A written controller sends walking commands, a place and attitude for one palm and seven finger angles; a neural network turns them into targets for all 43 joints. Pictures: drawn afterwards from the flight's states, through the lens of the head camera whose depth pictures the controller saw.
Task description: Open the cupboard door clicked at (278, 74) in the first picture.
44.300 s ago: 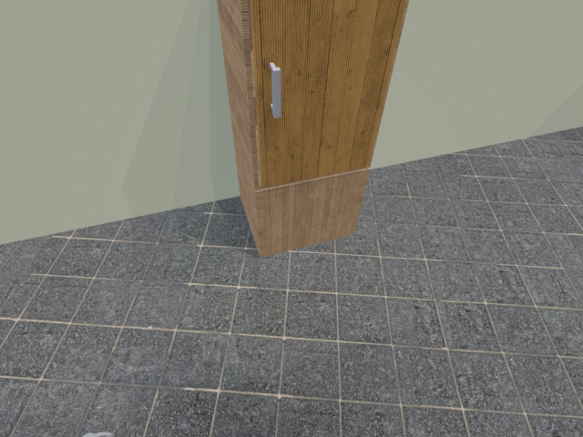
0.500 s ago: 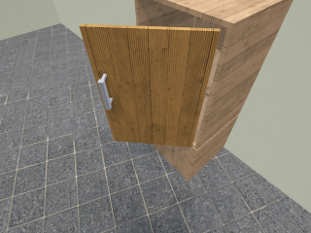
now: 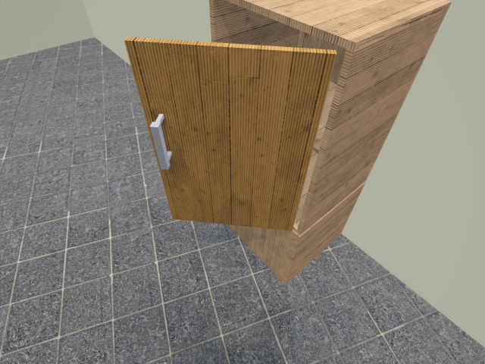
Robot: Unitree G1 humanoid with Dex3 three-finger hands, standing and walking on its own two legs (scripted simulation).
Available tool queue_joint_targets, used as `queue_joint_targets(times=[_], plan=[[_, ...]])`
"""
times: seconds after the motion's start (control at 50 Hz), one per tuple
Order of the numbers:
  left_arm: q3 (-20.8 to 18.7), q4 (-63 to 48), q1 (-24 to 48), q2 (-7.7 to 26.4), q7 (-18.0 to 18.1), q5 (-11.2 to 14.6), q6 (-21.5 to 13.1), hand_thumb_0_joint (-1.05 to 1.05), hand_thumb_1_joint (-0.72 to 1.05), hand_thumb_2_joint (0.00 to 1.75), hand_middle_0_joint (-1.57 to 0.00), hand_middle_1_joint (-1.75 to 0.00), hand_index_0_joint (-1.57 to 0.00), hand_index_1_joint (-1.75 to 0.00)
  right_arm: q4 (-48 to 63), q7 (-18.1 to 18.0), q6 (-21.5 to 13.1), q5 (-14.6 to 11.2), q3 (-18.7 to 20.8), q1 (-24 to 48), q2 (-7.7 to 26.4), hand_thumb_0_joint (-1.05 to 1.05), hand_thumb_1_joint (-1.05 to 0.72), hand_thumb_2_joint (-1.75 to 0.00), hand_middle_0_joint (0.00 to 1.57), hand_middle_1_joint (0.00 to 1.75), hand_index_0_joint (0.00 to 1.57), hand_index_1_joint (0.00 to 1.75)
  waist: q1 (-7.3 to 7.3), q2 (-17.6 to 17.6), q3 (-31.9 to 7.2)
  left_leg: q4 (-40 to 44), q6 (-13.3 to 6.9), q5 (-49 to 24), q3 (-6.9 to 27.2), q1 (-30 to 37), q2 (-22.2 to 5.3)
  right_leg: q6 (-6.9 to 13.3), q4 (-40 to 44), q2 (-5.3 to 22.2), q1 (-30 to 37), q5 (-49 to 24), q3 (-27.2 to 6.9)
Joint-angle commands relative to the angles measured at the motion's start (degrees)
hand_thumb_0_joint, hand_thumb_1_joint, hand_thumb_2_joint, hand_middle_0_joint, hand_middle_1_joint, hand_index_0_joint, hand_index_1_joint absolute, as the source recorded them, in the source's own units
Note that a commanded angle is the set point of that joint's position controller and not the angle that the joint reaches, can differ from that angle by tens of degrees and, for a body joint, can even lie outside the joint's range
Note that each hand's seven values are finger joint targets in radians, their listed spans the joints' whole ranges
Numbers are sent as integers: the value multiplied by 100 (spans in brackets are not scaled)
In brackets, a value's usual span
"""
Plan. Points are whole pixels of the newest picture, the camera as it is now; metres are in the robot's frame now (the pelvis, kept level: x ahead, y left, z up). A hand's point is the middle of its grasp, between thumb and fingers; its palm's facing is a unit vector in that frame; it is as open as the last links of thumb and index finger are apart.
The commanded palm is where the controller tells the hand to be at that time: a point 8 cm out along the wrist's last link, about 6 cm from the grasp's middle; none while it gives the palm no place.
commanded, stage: look again from close up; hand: left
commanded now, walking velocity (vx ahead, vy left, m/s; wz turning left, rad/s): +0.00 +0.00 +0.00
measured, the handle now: (162, 142) +0.59 +0.23 +0.01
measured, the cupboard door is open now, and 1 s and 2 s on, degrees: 43 43 43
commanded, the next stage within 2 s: none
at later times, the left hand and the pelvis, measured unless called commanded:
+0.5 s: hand out of the picture +0.00 +0.18 -0.18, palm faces +0.03 -0.98 -0.17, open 7.3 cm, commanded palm none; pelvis +0.01 +0.02 +0.00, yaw +0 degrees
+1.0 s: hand out of the picture +0.00 +0.19 -0.18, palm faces +0.03 -0.98 -0.17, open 7.3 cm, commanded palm none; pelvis +0.01 +0.02 +0.00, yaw +0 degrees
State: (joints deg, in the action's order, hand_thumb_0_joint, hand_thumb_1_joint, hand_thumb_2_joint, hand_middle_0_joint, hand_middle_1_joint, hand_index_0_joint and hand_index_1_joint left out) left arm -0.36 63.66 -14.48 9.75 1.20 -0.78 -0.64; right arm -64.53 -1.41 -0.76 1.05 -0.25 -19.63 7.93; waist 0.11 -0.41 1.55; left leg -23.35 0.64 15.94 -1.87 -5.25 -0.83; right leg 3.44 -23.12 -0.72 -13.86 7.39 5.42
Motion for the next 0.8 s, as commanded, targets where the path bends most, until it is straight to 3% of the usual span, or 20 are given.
queue_joint_targets(times=[0.0, 0.16, 0.32, 0.58, 0.78], plan=[[-147, -240, -230, 624, 61, 27, -102, 0, 90, 90, -20, -30, -20, -30, 99, -34, -66, -13, 70, -567, 509, 0, -90, -90, 20, 30, 20, 30, 7, 1, 424, 574, -205, 115, 344, -922, -369, -51, 705, 795, 321, 918, -1024], [-143, -212, -350, 558, 60, 29, -106, 0, 90, 90, -20, -30, -20, -30, 81, -38, -81, -19, 68, -600, 452, 0, -90, -90, 20, 30, 20, 30, -16, 0, 368, 609, -206, 92, 362, -977, -376, -75, 640, 793, 431, 775, -972], [-95, -130, -439, 414, 80, 31, -120, 0, 90, 90, -20, -30, -20, -30, 57, -74, -124, -39, 47, -546, 402, 0, -90, -90, 20, 30, 20, 30, -31, 132, 336, 687, -195, -302, 403, -930, -476, -73, 364, 776, 636, -106, -829], [-62, -93, -500, 305, 93, 14, -94, 0, 90, 90, -20, -30, -20, -30, 40, -86, -112, -47, 54, -455, 337, 0, -90, -90, 20, 30, 20, 30, -39, 97, 543, 799, -221, -186, 403, -898, -506, -104, 345, 729, 506, -55, -822], [-82, -118, -513, 330, 89, 12, -108, 0, 90, 90, -20, -30, -20, -30, 52, -82, -127, -44, 58, -436, 352, 0, -90, -90, 20, 30, 20, 30, -45, 20, 456, 786, -243, -269, 430, -841, -492, -103, 335, 747, 559, -108, -811]])
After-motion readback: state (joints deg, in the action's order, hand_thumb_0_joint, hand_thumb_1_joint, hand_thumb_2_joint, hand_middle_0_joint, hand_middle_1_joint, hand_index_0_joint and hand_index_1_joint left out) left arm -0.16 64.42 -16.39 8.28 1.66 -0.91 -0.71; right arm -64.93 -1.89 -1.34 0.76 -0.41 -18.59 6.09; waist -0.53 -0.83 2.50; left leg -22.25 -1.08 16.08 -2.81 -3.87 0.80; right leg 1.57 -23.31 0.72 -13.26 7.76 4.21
